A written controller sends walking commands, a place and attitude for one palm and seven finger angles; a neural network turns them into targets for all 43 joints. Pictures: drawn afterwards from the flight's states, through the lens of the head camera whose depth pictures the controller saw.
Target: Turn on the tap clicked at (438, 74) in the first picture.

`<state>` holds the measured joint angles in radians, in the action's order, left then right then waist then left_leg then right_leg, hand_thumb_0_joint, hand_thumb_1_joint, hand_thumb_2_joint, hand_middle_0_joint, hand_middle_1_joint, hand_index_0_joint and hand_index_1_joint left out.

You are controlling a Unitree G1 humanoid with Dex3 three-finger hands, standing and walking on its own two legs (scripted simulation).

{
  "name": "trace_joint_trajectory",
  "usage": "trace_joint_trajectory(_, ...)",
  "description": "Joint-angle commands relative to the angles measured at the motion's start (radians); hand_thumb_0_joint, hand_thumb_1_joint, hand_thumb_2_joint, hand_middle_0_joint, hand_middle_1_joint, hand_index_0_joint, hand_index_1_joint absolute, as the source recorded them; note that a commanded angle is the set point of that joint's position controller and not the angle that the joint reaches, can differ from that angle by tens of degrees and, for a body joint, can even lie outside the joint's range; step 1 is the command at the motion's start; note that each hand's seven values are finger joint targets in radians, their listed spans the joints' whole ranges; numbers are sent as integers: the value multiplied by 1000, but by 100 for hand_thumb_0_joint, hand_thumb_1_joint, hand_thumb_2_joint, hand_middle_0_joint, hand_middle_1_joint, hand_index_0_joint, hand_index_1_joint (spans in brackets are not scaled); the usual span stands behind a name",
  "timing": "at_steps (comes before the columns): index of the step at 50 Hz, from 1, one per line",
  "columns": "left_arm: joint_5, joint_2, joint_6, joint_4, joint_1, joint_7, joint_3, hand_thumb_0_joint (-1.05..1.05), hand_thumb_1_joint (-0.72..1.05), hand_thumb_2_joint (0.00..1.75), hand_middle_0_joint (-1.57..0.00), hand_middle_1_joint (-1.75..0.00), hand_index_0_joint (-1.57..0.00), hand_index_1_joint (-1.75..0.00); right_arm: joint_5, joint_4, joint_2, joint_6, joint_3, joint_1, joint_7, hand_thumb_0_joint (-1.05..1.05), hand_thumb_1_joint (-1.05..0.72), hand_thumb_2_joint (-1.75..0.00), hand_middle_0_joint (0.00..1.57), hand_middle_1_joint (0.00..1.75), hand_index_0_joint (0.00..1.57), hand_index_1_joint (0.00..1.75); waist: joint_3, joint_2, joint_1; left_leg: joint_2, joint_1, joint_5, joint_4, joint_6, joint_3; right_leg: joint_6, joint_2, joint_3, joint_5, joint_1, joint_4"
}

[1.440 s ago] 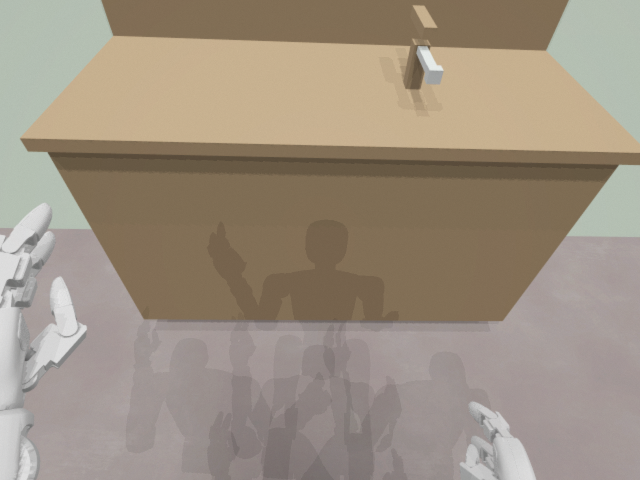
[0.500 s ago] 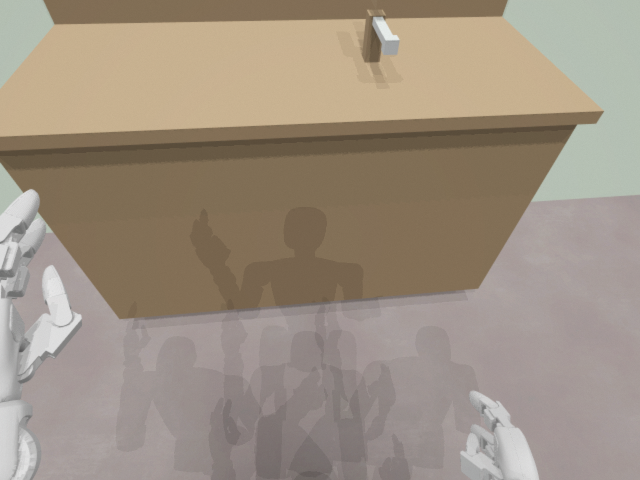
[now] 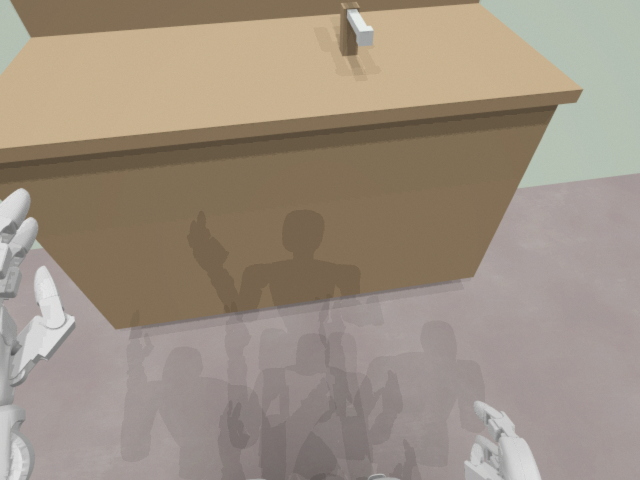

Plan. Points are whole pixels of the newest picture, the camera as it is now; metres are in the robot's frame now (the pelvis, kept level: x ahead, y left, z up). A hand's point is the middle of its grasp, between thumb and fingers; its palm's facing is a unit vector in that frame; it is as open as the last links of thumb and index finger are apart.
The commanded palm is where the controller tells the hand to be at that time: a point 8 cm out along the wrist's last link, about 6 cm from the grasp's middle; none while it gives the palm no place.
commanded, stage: turn to face it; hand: left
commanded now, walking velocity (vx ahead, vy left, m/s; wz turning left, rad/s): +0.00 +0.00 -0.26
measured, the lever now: (364, 36) +0.87 -0.03 +0.16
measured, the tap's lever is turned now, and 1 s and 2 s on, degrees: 0 0 0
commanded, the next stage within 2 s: take the last steps up to it in 0.16 s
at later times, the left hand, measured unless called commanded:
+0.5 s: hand (139, 291) +0.24 +0.18 +0.19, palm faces +0.28 -0.89 -0.36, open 7.5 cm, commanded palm +0.19 +0.23 +0.20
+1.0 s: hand (334, 248) +0.31 +0.01 +0.18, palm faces +0.08 -0.88 -0.47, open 7.4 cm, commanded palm +0.25 +0.09 +0.20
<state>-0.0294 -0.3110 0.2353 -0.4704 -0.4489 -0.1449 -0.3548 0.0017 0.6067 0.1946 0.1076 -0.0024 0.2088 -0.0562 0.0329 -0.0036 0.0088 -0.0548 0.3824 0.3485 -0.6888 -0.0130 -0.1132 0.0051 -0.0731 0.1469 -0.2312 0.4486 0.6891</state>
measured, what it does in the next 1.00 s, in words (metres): steps to the right, turning right: right foot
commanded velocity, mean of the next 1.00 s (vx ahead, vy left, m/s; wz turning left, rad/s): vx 0.23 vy -0.09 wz -0.13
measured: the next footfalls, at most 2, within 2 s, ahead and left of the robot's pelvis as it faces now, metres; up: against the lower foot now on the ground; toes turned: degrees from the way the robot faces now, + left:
right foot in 0.88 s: +0.09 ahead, -0.25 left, +0.00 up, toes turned -25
left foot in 1.26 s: +0.18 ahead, -0.08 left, +0.00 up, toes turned -4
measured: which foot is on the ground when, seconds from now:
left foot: down 0.00-0.88, up 0.90-1.00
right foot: down 0.00-0.56, up 0.58-0.86, down 0.88-1.00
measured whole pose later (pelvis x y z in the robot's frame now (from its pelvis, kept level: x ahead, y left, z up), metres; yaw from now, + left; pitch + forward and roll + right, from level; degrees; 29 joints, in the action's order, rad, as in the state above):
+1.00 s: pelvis +0.01 -0.13 +0.00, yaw -17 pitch -2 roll +0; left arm -0.01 -0.38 0.20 -0.54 -0.42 -0.13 -0.37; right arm 0.00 0.66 0.20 0.05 0.00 0.18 -0.04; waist 0.13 -0.02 -0.04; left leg -0.15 0.43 0.51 -1.19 -0.01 -0.01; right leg 0.08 0.03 -0.16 -0.27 0.41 0.71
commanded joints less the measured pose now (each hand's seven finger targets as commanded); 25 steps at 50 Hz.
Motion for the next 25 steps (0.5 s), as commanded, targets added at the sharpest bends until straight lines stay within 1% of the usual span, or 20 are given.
trace_joint_trajectory(1,-4,-207,61,-190,88,-18,-129,0,90,90,-20,-30,-20,-30,7,-145,96,45,-40,-60,-5,0,-90,-90,20,30,20,30,-124,143,-14,3,-188,43,72,12,60,81,188,267,-44,61,-322)
trace_joint_trajectory(2,-5,-206,61,-183,76,-17,-135,0,90,90,-20,-30,-20,-30,6,-146,100,42,-42,-64,-8,0,-90,-90,20,30,20,30,-145,127,-10,-12,-215,1,120,21,68,64,157,221,9,41,-279)
trace_joint_trajectory(4,-7,-197,62,-183,62,-15,-136,0,90,90,-20,-30,-20,-30,-3,-162,110,35,-46,-80,-14,0,-90,-90,20,30,20,30,-176,26,0,-70,-234,-65,192,40,118,26,90,128,32,23,-189)
trace_joint_trajectory(5,-8,-193,64,-185,54,-13,-136,0,90,90,-20,-30,-20,-30,-7,-172,117,33,-47,-90,-16,0,-90,-90,20,30,20,30,-177,-51,6,-111,-216,-61,234,54,144,8,60,83,16,15,-140)
trace_joint_trajectory(7,-11,-182,63,-179,36,-7,-133,0,90,90,-20,-30,-20,-30,-20,-192,124,34,-46,-106,-18,0,-90,-90,20,30,20,30,-154,-147,13,-191,-53,176,337,81,192,-11,28,11,-91,-62,-7)
trace_joint_trajectory(8,-10,-167,58,-185,35,-4,-122,0,90,90,-20,-30,-20,-30,-24,-202,124,38,-44,-113,-19,0,-90,-90,20,30,20,30,-124,-214,14,-228,8,244,387,101,220,-17,18,-25,-99,-83,71)
trace_joint_trajectory(9,-7,-170,59,-198,43,-7,-119,0,90,90,-20,-30,-20,-30,-23,-200,119,43,-38,-105,-19,0,-90,-90,20,30,20,30,-98,-237,11,-268,59,263,421,124,231,-27,27,-68,-132,-96,156)
trace_joint_trajectory(10,-7,-170,60,-195,44,-10,-115,0,90,90,-20,-30,-20,-30,-20,-191,116,49,-37,-89,-19,0,-90,-90,20,30,20,30,-94,-222,11,-288,56,219,410,136,223,-31,44,-103,-152,-94,179)
trace_joint_trajectory(12,-6,-159,58,-207,72,-14,-88,0,90,90,-20,-30,-20,-30,-16,-182,124,63,-41,-64,-15,0,-90,-90,20,30,20,30,-94,-166,5,-273,9,70,328,120,164,-32,58,-124,-144,-98,106)
trace_joint_trajectory(14,3,-156,56,-214,130,-16,-66,0,90,90,-20,-30,-20,-30,-13,-173,130,74,-41,-73,-11,0,-90,-90,20,30,20,30,-74,-101,3,-216,-22,-10,194,73,95,-18,68,-104,-61,-109,-78)
trace_joint_trajectory(15,9,-165,55,-202,154,-18,-63,0,90,90,-20,-30,-20,-30,-12,-167,128,75,-43,-55,-7,0,-90,-90,20,30,20,30,-83,-3,-7,-145,-44,44,92,42,52,15,98,-29,12,-93,-178)
trace_joint_trajectory(16,9,-193,51,-194,187,-22,-70,0,90,90,-20,-30,-20,-30,-6,-165,114,73,-44,-58,-8,0,-90,-90,20,30,20,30,-89,154,-19,-57,-44,149,-41,11,-3,72,200,155,34,-39,-256)
trace_joint_trajectory(17,4,-209,41,-178,197,-28,-76,0,90,90,-20,-30,-20,-30,-3,-160,110,73,-49,-55,-8,0,-90,-90,20,30,20,30,-107,253,-15,17,-3,187,-172,-9,-8,132,287,350,-68,-48,-354)
trace_joint_trajectory(18,7,-228,32,-179,183,-32,-91,0,90,90,-20,-30,-20,-30,-8,-168,113,66,-58,-77,0,0,-90,-90,20,30,20,30,-85,275,10,36,94,217,-327,-18,37,195,330,478,-129,-104,-428)
trace_joint_trajectory(19,6,-229,35,-203,170,-34,-93,0,90,90,-20,-30,-20,-30,-2,-171,102,62,-45,-88,2,0,-90,-90,20,30,20,30,-69,195,14,20,158,202,-394,-18,90,237,347,502,-111,-153,-433)
trace_joint_trajectory(21,3,-226,47,-209,97,-36,-118,0,90,90,-20,-30,-20,-30,8,-153,83,41,-23,-80,7,0,-90,-90,20,30,20,30,-130,119,8,8,142,162,-295,-20,91,241,299,358,61,-239,-357)
trace_joint_trajectory(22,1,-228,54,-212,71,-36,-128,0,90,90,-20,-30,-20,-30,8,-154,75,28,-17,-88,6,0,-90,-90,20,30,20,30,-158,122,11,11,95,148,-215,-16,74,227,265,291,98,-244,-334)
trace_joint_trajectory(23,0,-222,60,-218,68,-34,-132,0,90,90,-20,-30,-20,-30,7,-160,65,20,-13,-105,6,0,-90,-90,20,30,20,30,-193,135,10,10,47,150,-102,-14,56,213,238,232,97,-266,-304)
trace_joint_trajectory(24,-2,-227,65,-231,57,-35,-139,0,90,90,-20,-30,-20,-30,6,-166,67,17,-13,-102,2,0,-90,-90,20,30,20,30,-205,134,11,22,-20,125,18,-9,27,201,211,207,78,-253,-290)
trace_joint_trajectory(25,-6,-218,67,-228,55,-36,-132,0,90,90,-20,-30,-20,-30,6,-162,70,15,-12,-85,0,0,-90,-90,20,30,20,30,-218,109,-2,36,-118,70,137,-4,1,176,182,175,5,-208,-270)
